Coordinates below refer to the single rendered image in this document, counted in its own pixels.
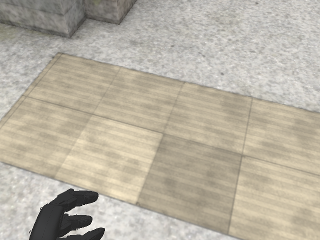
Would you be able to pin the left robot hand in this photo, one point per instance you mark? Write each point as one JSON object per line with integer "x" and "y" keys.
{"x": 52, "y": 223}

